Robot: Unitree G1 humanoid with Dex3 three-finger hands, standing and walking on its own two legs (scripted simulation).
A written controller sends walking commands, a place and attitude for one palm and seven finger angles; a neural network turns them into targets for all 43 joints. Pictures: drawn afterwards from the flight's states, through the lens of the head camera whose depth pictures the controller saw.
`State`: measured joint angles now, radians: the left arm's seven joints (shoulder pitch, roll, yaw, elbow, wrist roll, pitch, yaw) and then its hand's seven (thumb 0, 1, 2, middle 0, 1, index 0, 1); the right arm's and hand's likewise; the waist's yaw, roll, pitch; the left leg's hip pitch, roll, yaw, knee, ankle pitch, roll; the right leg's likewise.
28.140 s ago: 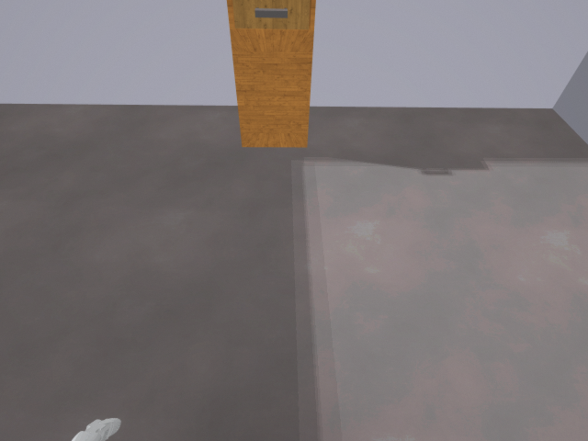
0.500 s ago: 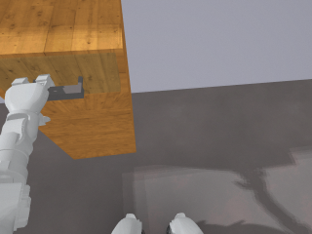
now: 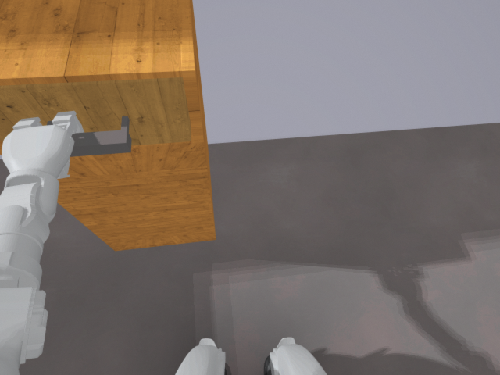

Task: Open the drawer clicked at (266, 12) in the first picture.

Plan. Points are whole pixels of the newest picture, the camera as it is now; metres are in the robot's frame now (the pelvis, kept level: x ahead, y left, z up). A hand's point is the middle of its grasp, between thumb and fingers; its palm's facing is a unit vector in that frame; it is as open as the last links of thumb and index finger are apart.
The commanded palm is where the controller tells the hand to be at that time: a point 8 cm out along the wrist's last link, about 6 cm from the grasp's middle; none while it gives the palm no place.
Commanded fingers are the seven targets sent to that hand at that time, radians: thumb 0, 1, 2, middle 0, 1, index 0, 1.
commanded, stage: pull the drawer open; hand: left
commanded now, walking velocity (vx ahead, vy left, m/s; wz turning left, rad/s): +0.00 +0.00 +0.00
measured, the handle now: (87, 133) +0.50 +0.28 +0.02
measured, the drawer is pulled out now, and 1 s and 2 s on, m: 0.00 0.08 0.20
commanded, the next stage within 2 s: none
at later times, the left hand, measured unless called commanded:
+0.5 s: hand (56, 186) +0.41 +0.32 +0.00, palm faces -0.04 -0.06 -1.00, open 6.1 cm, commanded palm +0.37 +0.31 +0.05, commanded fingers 0.00 0.90 0.90 -0.40 -1.35 -0.40 -1.35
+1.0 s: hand (52, 213) +0.36 +0.31 +0.00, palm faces -0.04 -0.06 -1.00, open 6.1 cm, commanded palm +0.32 +0.30 +0.05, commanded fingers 0.00 0.90 0.90 -0.40 -1.35 -0.40 -1.35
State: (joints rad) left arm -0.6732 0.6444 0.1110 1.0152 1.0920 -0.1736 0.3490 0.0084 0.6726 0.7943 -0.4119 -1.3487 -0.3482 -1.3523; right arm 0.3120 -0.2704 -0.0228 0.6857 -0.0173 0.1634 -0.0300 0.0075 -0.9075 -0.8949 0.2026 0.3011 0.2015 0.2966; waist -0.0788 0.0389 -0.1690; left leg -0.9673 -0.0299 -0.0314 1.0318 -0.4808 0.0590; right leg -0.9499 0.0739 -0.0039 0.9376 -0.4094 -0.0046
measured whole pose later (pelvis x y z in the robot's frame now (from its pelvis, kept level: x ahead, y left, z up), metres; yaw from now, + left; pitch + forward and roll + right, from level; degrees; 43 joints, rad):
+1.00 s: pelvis +0.04 +0.01 +0.02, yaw -2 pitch +19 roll -4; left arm -0.04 0.48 0.11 0.40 1.02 -0.04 0.38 0.02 0.72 0.78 -0.40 -1.35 -0.29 -1.35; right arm 0.21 -0.25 -0.03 0.60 -0.03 0.15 0.00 0.01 -0.91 -0.90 0.20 0.30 0.20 0.30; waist -0.02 0.05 -0.16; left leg -0.73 -0.03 0.01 0.90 -0.50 0.08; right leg -0.72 0.06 0.01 0.82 -0.42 0.00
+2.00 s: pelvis +0.03 -0.01 +0.02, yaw -1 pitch +15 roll -2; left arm 0.36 0.42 0.13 0.14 1.02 -0.05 0.45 0.02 0.71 0.76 -0.41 -1.35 -0.30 -1.35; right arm 0.15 -0.24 -0.03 0.59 -0.03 0.09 0.00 0.01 -0.91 -0.90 0.20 0.30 0.20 0.30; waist 0.02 0.04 -0.17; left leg -0.68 -0.02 0.00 0.92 -0.51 0.05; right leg -0.69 0.06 0.00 0.88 -0.45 -0.03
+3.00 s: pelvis +0.02 -0.01 +0.01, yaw -1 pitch +15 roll -2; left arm 0.71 0.42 0.14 -0.08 1.01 -0.10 0.52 0.02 0.69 0.74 -0.41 -1.35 -0.32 -1.35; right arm 0.12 -0.23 -0.03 0.53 -0.04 0.12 0.04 0.02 -0.91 -0.90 0.20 0.30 0.20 0.30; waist 0.06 0.03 -0.18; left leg -0.74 -0.02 0.00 1.02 -0.54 0.04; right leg -0.76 0.06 -0.01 0.98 -0.48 -0.03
